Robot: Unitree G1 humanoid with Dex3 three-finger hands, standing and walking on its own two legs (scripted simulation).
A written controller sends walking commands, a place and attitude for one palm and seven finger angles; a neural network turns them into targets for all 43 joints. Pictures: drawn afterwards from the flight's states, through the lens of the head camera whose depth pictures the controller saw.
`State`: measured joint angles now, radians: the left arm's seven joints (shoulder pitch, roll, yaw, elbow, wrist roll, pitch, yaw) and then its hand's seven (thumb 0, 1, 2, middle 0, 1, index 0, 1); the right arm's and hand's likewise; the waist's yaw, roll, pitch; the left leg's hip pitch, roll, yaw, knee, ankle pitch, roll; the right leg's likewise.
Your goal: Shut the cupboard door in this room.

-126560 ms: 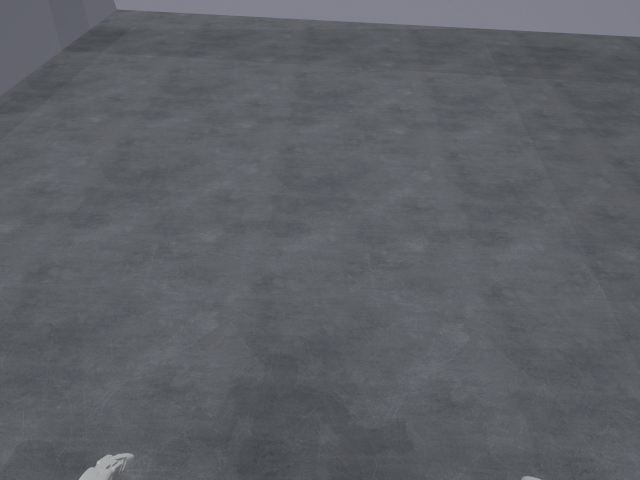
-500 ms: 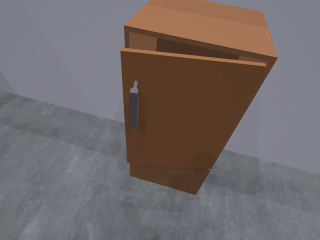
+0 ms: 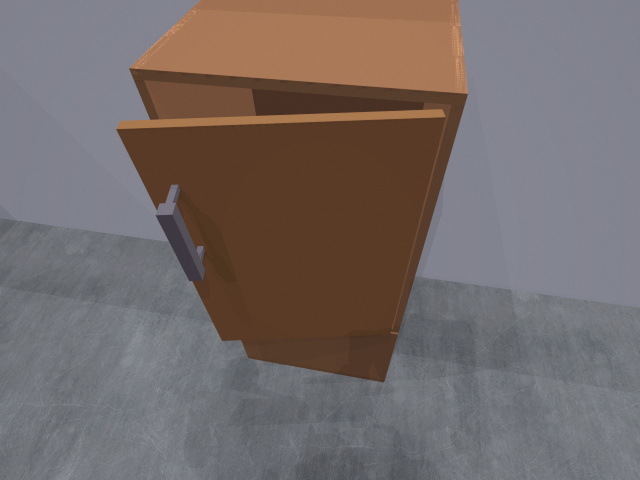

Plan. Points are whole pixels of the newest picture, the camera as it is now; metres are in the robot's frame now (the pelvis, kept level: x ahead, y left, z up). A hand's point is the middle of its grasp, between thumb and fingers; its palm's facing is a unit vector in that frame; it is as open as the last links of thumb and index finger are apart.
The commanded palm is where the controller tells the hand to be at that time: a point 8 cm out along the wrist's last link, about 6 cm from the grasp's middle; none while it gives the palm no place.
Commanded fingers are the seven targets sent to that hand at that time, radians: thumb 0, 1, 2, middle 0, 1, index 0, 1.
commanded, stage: come to a stop and stand still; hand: left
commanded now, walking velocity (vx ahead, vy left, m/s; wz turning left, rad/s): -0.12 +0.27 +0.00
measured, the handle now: (185, 234) +0.44 +0.23 +0.03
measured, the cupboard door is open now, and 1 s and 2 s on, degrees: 12 12 12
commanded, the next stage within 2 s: look again from close up in 1.40 s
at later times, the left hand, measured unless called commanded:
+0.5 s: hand out of the picture -0.03 +0.22 -0.18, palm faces +0.07 -0.98 -0.18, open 7.4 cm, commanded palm none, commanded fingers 0.00 0.90 0.90 -0.20 -0.30 -0.20 -0.30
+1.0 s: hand out of the picture -0.13 +0.19 -0.17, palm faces +0.03 -0.99 -0.15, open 7.4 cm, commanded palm none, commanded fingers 0.00 0.90 0.90 -0.20 -0.30 -0.20 -0.30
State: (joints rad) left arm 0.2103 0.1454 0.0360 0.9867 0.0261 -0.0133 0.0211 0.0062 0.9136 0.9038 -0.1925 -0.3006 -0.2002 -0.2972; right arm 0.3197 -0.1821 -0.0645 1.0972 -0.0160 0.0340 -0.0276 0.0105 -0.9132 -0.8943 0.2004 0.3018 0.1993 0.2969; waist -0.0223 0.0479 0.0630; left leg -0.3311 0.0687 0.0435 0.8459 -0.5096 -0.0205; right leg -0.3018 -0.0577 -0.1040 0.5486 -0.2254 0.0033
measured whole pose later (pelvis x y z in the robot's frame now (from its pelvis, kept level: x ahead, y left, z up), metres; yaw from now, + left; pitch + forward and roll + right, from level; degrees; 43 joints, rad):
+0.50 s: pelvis -0.04 +0.04 +0.01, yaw +0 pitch -1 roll +0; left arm 0.26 0.18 0.05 1.03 0.03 0.06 0.04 0.00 0.91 0.90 -0.20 -0.30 -0.20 -0.30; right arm 0.17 -0.13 -0.03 0.99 -0.02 0.01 -0.03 0.00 -0.93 -0.89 0.20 0.30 0.20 0.30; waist 0.03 -0.05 0.05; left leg -0.24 -0.07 0.12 0.43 -0.19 0.12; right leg -0.32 -0.04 0.00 0.87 -0.44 0.03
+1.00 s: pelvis -0.09 +0.04 +0.01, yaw -1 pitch -2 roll +0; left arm 0.37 0.11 0.00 1.11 0.02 0.02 0.04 0.00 0.90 0.90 -0.20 -0.30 -0.20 -0.30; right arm 0.34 -0.12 -0.02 1.16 -0.01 0.03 -0.02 0.01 -0.92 -0.89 0.20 0.30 0.20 0.30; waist 0.00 -0.02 0.02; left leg -0.24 -0.07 0.11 0.33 -0.08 0.09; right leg -0.12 -0.02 -0.03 0.43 -0.28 0.00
